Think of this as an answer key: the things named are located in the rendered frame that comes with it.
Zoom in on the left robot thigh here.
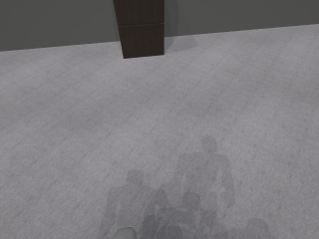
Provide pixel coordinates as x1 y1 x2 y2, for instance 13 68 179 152
111 227 141 239

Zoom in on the cupboard door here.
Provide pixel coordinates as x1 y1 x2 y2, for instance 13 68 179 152
116 0 162 25

